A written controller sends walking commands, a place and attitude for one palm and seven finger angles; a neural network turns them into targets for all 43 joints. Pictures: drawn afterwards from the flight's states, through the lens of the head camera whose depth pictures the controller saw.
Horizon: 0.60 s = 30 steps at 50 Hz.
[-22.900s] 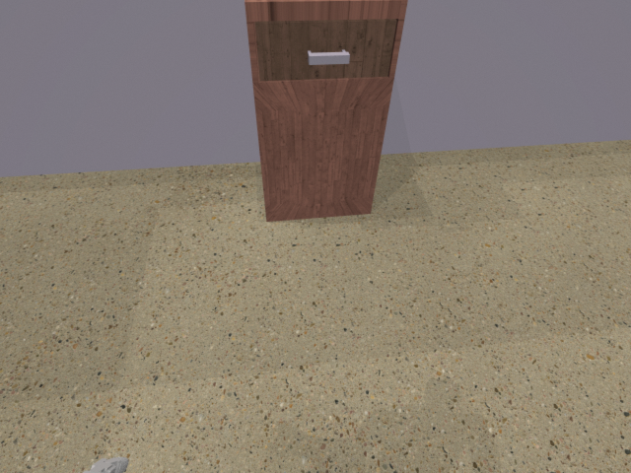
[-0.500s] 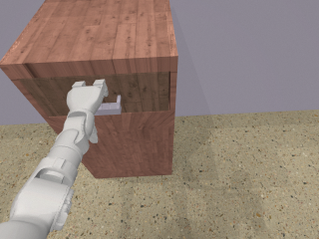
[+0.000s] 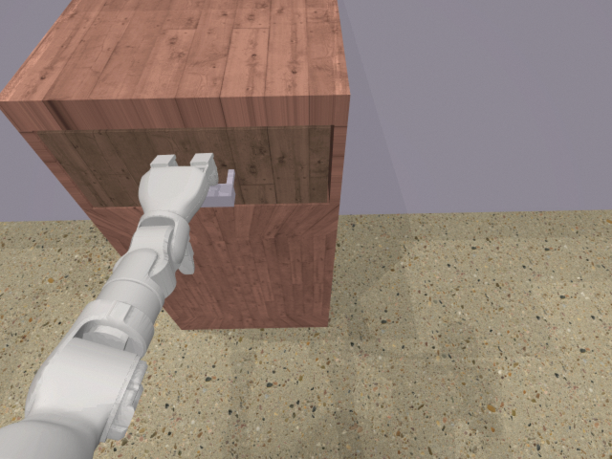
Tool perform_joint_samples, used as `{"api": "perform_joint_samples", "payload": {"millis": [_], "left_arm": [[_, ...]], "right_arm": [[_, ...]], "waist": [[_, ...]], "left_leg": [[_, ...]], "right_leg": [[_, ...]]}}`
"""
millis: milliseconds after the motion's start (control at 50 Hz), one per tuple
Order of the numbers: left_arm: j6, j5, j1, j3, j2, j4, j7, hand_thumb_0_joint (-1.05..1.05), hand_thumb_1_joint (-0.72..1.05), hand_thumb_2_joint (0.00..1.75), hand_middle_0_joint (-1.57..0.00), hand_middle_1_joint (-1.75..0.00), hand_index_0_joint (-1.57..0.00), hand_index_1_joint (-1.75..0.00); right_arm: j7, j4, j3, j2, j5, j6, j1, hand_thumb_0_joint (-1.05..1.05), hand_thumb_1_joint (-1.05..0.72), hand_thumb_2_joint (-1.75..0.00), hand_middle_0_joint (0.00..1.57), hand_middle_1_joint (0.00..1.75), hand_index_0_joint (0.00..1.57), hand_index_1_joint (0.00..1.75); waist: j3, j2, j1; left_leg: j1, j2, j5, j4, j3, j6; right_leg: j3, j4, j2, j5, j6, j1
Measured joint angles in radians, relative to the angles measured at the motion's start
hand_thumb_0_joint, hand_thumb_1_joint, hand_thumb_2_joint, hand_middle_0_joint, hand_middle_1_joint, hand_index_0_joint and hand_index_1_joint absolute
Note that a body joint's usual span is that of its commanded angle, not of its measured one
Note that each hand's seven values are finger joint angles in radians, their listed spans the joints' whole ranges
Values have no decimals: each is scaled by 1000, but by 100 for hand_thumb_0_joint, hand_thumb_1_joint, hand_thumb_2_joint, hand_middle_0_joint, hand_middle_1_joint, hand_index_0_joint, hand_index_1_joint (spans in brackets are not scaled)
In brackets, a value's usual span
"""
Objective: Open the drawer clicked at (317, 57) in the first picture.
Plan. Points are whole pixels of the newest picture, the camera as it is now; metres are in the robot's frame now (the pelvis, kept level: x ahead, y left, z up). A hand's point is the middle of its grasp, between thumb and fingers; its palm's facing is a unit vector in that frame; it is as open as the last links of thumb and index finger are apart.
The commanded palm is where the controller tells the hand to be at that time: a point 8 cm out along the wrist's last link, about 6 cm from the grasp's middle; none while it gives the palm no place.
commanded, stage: lower the fingers behind the handle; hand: left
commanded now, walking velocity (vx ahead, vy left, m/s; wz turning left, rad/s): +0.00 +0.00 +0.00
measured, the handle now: (195, 185) +0.54 +0.17 +0.01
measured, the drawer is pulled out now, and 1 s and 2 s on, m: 0.00 0.00 0.00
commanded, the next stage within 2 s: lift the fingers back up to retry in 1.16 s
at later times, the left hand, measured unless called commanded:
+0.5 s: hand (187, 215) +0.46 +0.17 +0.02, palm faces -0.01 +0.00 -1.00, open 13.9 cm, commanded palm +0.43 +0.18 +0.06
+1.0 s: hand (187, 217) +0.46 +0.17 +0.02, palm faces +0.03 +0.02 -1.00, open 14.0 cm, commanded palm +0.43 +0.18 +0.04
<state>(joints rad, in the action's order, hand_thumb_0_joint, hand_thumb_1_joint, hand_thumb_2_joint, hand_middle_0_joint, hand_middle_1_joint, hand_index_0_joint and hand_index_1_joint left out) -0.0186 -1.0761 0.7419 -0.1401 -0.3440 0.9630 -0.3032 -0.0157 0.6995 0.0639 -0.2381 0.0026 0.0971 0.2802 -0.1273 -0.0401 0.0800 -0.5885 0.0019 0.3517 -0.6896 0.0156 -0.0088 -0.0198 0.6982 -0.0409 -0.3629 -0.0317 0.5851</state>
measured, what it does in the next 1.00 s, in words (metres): stands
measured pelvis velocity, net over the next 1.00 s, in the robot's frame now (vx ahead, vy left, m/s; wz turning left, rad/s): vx -0.04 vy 0.01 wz -0.01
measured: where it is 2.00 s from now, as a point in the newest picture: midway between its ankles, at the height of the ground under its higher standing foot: outside the picture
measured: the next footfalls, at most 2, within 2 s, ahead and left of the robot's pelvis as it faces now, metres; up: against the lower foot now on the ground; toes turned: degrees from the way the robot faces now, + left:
none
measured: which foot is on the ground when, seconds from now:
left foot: down 0.00-1.00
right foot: down 0.00-1.00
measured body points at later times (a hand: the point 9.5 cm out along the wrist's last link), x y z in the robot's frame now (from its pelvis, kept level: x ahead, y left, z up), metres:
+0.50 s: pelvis -0.01 +0.00 -0.01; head +0.06 +0.00 +0.44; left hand +0.45 +0.17 +0.08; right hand +0.03 -0.27 -0.14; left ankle -0.02 +0.12 -0.72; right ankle -0.02 -0.10 -0.72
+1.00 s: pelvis -0.04 +0.01 -0.02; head +0.05 +0.01 +0.42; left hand +0.45 +0.17 +0.07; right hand -0.01 -0.26 -0.15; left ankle -0.02 +0.12 -0.72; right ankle -0.02 -0.10 -0.72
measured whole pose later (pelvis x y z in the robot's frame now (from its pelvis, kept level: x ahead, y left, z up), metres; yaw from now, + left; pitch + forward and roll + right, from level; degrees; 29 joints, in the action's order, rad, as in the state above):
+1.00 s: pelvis -0.04 +0.01 -0.02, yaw +0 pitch +18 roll -1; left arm -0.08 -1.10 0.90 -0.17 -0.36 1.09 -0.39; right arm -0.03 0.68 0.03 -0.24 0.01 0.09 0.34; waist -0.15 -0.03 0.13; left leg -0.81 0.00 0.37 -0.86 0.02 -0.03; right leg -0.02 0.84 -0.04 -0.37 -0.01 0.80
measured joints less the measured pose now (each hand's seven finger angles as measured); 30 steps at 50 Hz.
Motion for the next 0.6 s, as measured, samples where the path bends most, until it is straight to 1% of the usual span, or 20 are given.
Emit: {"api": "perform_joint_samples", "payload": {"millis": [60, 160, 320, 420, 600], "left_arm": [[16, -4, -20, 17, -5, -7, -10, 0, -49, 30, -32, -120, -32, -120], [28, -12, -32, 20, -10, -9, -43, 0, -49, 30, -31, -120, -32, -120], [-2, -22, 12, 7, -3, 39, -76, 0, -49, 30, -32, -125, -32, -120], [-21, -22, 45, 1, -3, 77, -76, 0, -49, 30, -32, -128, -32, -120], [-32, -24, 90, -12, -4, 107, -80, 0, -49, 30, -31, -130, -31, -122]], "right_arm": [[-1, 6, 3, 1, -2, 1, 16, 0, -91, -90, 20, 30, 20, 30], [3, 19, 7, 0, -1, -1, 32, 0, -91, -90, 20, 30, 20, 30], [6, 25, 5, -2, 1, -5, 28, 0, -91, -90, 20, 30, 20, 30], [4, 14, -2, -1, 2, -7, 26, 0, -91, -90, 20, 30, 20, 30], [-1, -3, -13, -3, 1, -11, 37, 0, -91, -90, 20, 30, 20, 30]], "waist": [[-5, -1, 2], [-8, -1, 4], [-11, 1, 12], [-17, 4, 19], [-25, 10, 24]], "left_leg": [[-5, -2, 5, -7, 2, 0], [-19, -4, 11, -21, 1, 0], [-53, -3, 10, -41, -1, -2], [-71, -2, 8, -49, 3, -4], [-122, -1, 11, -87, 1, -7]], "right_leg": [[-2, 5, -3, -3, -1, 5], [-1, 15, -4, -6, 0, 17], [2, 31, -3, -4, 2, 48], [-1, 40, -2, -2, 4, 68], [2, 75, -1, -4, 7, 116]]}}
